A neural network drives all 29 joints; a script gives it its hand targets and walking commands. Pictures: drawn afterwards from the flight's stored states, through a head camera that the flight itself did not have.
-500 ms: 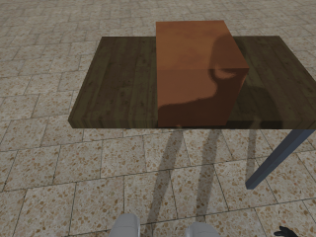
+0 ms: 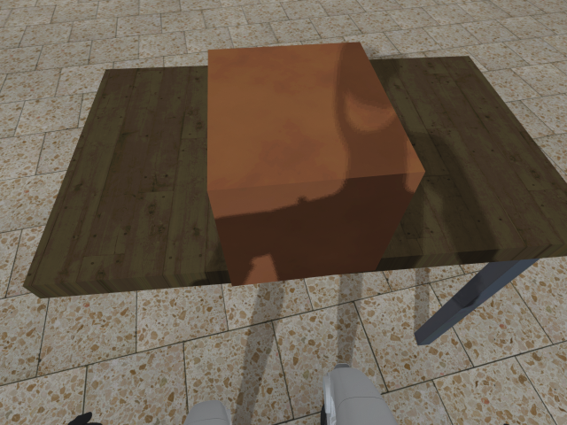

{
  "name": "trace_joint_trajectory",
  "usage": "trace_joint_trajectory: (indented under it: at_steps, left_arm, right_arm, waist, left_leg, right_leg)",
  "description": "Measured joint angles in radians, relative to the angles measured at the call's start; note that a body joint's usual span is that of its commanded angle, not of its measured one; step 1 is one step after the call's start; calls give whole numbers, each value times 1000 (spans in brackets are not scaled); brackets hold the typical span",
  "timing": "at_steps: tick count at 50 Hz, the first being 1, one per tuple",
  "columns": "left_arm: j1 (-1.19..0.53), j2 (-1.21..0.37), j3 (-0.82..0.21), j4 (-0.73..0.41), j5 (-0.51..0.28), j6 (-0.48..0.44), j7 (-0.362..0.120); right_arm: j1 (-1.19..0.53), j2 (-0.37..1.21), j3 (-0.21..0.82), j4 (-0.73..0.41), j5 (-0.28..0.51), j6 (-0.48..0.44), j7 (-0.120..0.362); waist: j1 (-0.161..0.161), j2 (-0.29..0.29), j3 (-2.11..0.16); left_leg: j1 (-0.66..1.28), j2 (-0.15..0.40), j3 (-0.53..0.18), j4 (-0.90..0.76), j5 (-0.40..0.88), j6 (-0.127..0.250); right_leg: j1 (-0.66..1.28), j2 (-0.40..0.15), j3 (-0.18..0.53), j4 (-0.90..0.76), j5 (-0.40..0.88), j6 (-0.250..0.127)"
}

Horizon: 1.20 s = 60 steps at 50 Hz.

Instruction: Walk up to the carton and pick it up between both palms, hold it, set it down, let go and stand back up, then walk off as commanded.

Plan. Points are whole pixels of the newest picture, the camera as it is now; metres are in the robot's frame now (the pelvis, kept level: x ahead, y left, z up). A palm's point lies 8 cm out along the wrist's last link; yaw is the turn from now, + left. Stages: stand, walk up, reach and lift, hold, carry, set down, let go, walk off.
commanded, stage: walk up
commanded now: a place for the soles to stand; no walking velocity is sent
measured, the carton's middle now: (295, 165) +0.43 -0.02 +0.11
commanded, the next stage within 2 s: reach and lift in 1.46 s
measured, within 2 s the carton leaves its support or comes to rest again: neither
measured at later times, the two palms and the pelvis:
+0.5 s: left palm out of the picture +0.10 +0.30 -0.10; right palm out of the picture +0.09 -0.33 -0.09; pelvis +0.02 -0.01 +0.00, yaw +0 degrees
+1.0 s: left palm out of the picture +0.07 +0.31 -0.10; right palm out of the picture +0.09 -0.32 -0.09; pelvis +0.00 -0.01 +0.00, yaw +1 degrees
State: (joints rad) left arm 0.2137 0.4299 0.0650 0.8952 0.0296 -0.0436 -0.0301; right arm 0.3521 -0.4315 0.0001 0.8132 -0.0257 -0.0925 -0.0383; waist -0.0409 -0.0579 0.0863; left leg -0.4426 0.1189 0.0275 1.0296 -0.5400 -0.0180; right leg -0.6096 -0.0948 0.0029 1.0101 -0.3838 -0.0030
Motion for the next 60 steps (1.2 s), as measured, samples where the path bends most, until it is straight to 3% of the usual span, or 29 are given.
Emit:
trace_joint_trajectory:
  at_steps: [3,10,13,17,60]
  left_arm:
    - [0,-16,-3,9,0,-4,8]
    - [-1,-28,-7,10,0,-4,20]
    - [-9,-28,-8,10,0,-3,20]
    - [-16,-28,-12,13,-1,10,23]
    - [-33,-28,-26,100,-1,39,19]
  right_arm:
    - [-20,10,0,-1,5,32,-1]
    - [-67,-11,0,-1,5,37,-1]
    - [-67,-12,0,0,5,37,-1]
    - [-67,3,0,9,5,29,2]
    - [-114,20,0,50,5,86,16]
  waist:
    - [15,19,2]
    - [33,58,2]
    - [33,75,1]
    - [33,62,3]
    - [36,50,2]
  left_leg:
    - [-16,-21,-42,78,-30,0]
    - [-43,-29,-21,89,-15,0]
    - [-33,-29,-16,8,45,0]
    - [-24,-32,-13,-17,-3,-16]
    - [-24,-61,-26,-17,39,-16]
  right_leg:
    - [28,22,-12,8,-27,5]
    - [48,41,-18,4,-47,-1]
    - [40,48,-32,4,-48,-1]
    - [35,44,-32,5,-47,-1]
    - [51,26,-30,-1,-24,-1]
